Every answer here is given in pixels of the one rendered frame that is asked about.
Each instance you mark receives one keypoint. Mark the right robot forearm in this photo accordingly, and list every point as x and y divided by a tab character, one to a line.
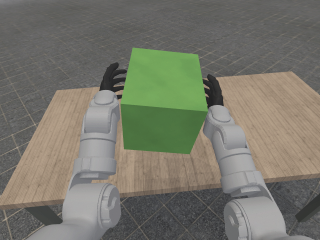
239	176

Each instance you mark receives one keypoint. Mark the robot right upper arm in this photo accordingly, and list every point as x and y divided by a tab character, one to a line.
255	218

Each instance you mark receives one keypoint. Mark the table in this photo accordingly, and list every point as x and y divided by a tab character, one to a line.
278	112

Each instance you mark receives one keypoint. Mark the left robot forearm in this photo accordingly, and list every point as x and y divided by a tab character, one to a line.
96	157

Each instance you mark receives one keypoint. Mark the carton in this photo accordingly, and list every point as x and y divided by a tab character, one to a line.
163	104

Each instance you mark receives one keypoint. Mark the right robot hand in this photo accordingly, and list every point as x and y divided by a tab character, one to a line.
214	92

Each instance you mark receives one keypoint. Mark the left robot hand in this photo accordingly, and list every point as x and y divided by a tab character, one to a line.
108	82

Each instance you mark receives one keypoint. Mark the robot left upper arm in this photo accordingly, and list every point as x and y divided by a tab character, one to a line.
89	210

